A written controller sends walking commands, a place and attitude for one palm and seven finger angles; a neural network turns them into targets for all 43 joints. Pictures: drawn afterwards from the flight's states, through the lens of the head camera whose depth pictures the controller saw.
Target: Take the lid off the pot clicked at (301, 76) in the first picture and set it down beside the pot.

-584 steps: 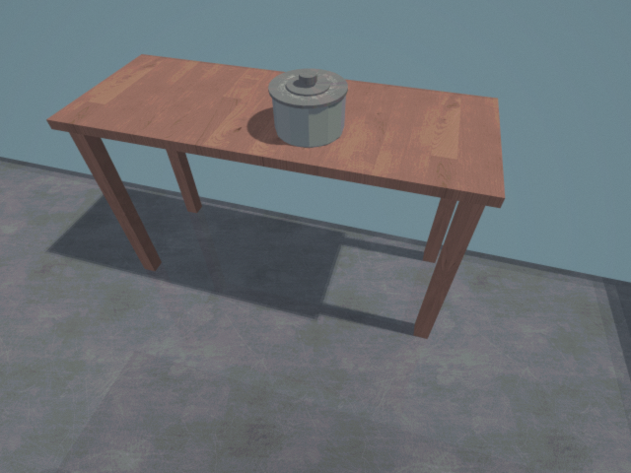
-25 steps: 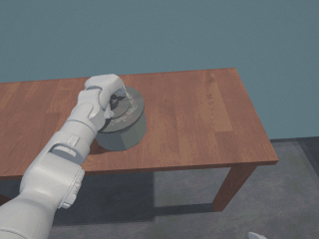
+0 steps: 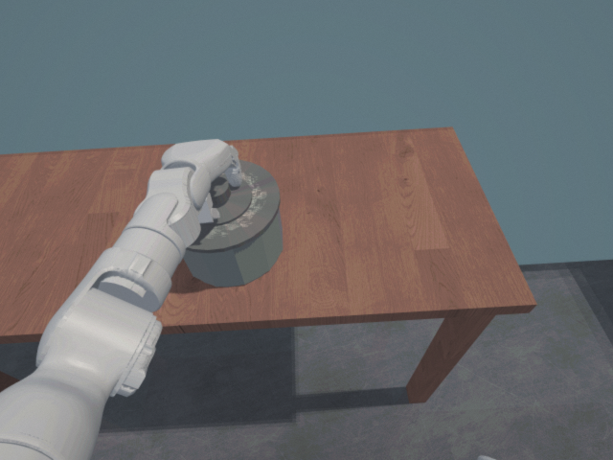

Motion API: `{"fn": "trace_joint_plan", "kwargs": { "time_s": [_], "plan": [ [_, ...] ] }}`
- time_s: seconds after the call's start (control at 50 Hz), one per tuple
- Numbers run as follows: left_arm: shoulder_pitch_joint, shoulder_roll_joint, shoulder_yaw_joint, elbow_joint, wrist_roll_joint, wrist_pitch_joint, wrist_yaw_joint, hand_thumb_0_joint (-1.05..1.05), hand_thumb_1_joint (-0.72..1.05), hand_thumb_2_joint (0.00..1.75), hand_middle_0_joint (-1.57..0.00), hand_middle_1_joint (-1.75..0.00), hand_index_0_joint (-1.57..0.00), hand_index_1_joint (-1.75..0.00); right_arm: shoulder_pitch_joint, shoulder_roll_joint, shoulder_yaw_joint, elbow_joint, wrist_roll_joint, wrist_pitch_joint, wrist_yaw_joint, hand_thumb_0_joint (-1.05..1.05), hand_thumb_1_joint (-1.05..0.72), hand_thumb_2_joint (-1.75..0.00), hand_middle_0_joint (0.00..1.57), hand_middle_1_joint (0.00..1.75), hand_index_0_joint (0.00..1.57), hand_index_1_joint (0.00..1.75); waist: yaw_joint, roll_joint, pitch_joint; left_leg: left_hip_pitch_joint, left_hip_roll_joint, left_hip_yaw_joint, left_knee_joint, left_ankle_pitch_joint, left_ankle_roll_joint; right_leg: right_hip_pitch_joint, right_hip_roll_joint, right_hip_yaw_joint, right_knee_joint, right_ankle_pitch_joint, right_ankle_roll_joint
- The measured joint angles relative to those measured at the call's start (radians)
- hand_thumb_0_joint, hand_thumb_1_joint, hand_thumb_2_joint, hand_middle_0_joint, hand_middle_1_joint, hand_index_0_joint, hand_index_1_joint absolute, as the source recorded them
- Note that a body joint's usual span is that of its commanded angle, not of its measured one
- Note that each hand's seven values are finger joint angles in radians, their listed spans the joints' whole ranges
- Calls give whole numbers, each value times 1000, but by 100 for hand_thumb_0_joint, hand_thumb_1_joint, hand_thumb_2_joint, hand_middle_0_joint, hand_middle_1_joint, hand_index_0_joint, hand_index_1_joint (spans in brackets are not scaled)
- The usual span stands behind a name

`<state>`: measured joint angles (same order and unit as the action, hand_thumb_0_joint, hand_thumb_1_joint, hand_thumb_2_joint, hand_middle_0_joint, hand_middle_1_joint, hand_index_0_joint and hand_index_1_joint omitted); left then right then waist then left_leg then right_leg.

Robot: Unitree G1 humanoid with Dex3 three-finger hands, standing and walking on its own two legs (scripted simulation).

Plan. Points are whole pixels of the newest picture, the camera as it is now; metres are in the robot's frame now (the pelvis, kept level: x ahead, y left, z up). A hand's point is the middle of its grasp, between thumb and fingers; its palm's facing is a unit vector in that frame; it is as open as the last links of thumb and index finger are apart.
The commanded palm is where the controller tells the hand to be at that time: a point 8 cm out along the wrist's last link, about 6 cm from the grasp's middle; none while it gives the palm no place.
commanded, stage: close the fingers and squeeze the knob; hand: left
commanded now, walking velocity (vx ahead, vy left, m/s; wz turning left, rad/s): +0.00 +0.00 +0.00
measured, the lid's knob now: (215, 190) +0.50 +0.12 +0.07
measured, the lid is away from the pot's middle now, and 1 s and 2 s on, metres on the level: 0.00 0.00 0.01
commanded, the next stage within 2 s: lift the lid straight up in 1.24 s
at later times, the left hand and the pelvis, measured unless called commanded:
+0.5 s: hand (207, 195) +0.46 +0.13 +0.09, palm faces -0.34 -0.06 -0.94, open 7.5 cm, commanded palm +0.46 +0.13 +0.15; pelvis +0.00 +0.00 +0.00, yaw +0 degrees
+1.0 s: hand (206, 194) +0.46 +0.13 +0.09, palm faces -0.36 -0.05 -0.93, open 7.3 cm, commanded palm +0.46 +0.13 +0.15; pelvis +0.00 +0.00 +0.00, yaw +0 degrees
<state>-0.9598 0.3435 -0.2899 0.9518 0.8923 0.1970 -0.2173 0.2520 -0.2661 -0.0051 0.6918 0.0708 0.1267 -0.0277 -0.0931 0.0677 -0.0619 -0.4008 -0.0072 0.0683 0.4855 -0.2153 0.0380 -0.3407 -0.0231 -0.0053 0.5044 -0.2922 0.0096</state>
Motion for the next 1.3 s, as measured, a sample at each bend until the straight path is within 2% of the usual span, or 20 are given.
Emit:
{"fn": "trace_joint_plan", "kwargs": {
  "time_s": [0.14,0.38,0.6,0.72,0.94,1.06,1.3],
  "plan": [
    [0,-2,17,9,2,2,6,0,8,102,-61,-89,-61,-89,9,-1,-1,6,-3,-3,2,1,-91,-90,20,30,20,30,-5,2,-3,-1,0,6,-2,-1,3,-2,0,6,-4,2,2],
    [-7,3,7,8,9,10,-1,1,21,91,-68,-98,-65,-97,6,-4,-5,-1,-2,-5,1,1,-91,-90,20,30,20,30,-6,-4,-4,-6,1,5,2,-4,3,-5,1,6,-5,2,3],
    [-6,2,21,14,5,12,-6,2,26,75,-69,-98,-67,-95,-8,-1,1,-6,-2,-2,-1,1,-91,-90,20,30,20,30,-4,-2,-8,-5,3,6,3,-5,2,-4,3,7,-6,2,2],
    [-1,1,4,5,4,13,-5,1,30,66,-70,-96,-67,-94,-8,0,-1,-8,1,4,2,1,-91,-90,20,30,20,30,1,-1,-9,-3,3,4,5,-7,1,-1,3,5,-4,0,2],
    [-38,-4,0,44,5,19,-13,2,29,66,-72,-96,-69,-95,-8,-2,4,4,0,-1,-7,1,-91,-90,20,30,20,30,-1,-4,-7,-17,4,-1,9,-4,0,-13,4,1,1,1,0],
    [-17,9,6,25,6,8,-14,1,29,66,-72,-96,-68,-95,6,-4,-3,0,-2,-5,-7,1,-91,-90,20,30,20,30,-6,-2,-8,-12,5,2,7,-5,0,-9,5,4,-3,3,0],
    [-23,-6,-17,24,4,23,1,1,29,67,-71,-95,-67,-96,8,-4,-6,13,-1,-8,0,1,-91,-90,20,30,20,30,0,1,-5,-12,1,1,7,-3,2,-11,1,3,1,1,2]
  ]
}}
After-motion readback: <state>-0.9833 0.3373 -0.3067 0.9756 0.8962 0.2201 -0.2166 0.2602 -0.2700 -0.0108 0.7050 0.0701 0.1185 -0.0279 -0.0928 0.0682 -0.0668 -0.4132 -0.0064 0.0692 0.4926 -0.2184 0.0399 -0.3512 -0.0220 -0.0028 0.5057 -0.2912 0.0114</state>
